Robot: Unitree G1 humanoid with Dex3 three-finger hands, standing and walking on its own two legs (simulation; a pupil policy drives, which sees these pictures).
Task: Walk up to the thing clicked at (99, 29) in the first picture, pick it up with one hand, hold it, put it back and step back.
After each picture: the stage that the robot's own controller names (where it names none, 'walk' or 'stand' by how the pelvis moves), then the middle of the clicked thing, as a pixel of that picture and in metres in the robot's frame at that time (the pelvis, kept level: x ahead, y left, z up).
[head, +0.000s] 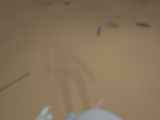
stand; (98, 32) +2.16 -0.19 -0.65
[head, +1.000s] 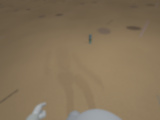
walk; (90, 39) +2.03 +0.13 -0.63
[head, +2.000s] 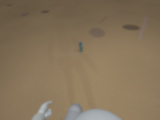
walk; (80, 47) +1.43 +0.29 -0.65
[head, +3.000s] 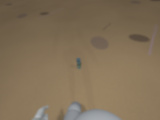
walk; (78, 63) +0.95 +0.26 -0.65
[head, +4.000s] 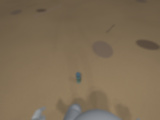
walk; (78, 78) +0.61 +0.19 -0.63
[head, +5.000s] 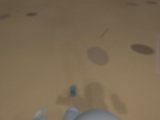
stand; (73, 92) +0.41 +0.21 -0.62
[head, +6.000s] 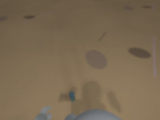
stand; (72, 97) +0.37 +0.20 -0.66
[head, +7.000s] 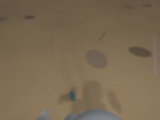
stand; (72, 96) +0.37 +0.20 -0.65
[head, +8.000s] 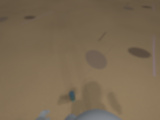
stand; (72, 96) +0.38 +0.20 -0.66
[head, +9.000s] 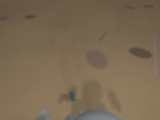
stand; (72, 97) +0.37 +0.20 -0.66
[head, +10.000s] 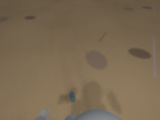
stand; (72, 97) +0.37 +0.20 -0.66
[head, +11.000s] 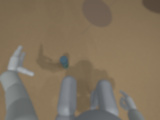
go down; (64, 63) +0.44 +0.22 -0.35
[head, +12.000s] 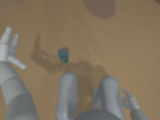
go down; (64, 57) +0.45 +0.23 -0.27
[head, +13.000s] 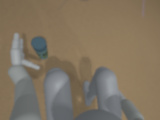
close in; (41, 50) +0.44 +0.27 -0.16
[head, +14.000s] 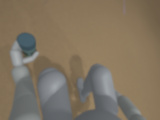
close; (29, 49) +0.44 +0.28 -0.16
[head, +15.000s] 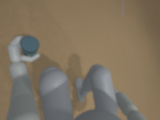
lift; (30, 50) +0.41 +0.28 -0.16
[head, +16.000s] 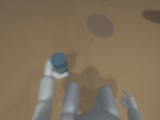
lift; (61, 68) +0.34 +0.19 +0.01
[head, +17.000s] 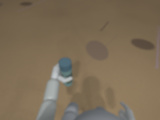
hold; (66, 73) +0.32 +0.17 +0.02
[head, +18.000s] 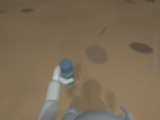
hold; (67, 75) +0.31 +0.16 +0.03
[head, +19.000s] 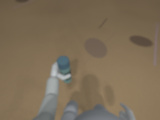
crouch; (65, 71) +0.34 +0.17 +0.00
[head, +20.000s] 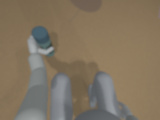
lower; (45, 44) +0.49 +0.24 -0.05
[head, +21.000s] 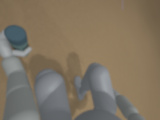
lower; (20, 44) +0.45 +0.30 -0.16
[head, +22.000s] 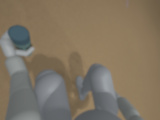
lower; (23, 44) +0.45 +0.29 -0.16
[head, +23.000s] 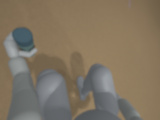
lower; (26, 45) +0.44 +0.29 -0.16
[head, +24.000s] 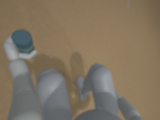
lower; (26, 47) +0.44 +0.29 -0.16
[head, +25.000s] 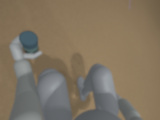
open; (31, 48) +0.44 +0.27 -0.16
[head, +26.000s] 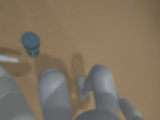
stand; (32, 48) +0.43 +0.27 -0.17
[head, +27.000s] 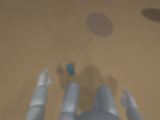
walk; (70, 70) +0.44 +0.20 -0.42
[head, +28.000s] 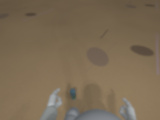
stand; (73, 94) +0.39 +0.18 -0.60
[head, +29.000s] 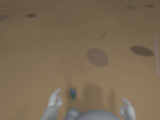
stand; (73, 95) +0.39 +0.18 -0.60
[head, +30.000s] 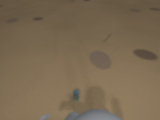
stand; (76, 95) +0.41 +0.17 -0.65
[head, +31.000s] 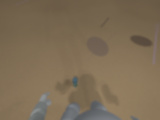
walk; (75, 82) +0.45 +0.14 -0.64
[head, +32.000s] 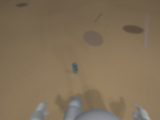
walk; (75, 68) +0.69 +0.24 -0.62
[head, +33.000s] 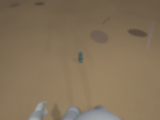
stand; (80, 57) +0.99 +0.18 -0.63
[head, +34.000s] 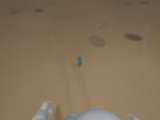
stand; (79, 61) +1.00 +0.20 -0.65
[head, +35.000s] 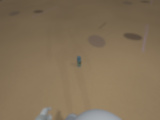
stand; (79, 61) +1.00 +0.21 -0.66
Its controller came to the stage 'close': yes
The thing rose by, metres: 0.67
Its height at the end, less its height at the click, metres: +0.00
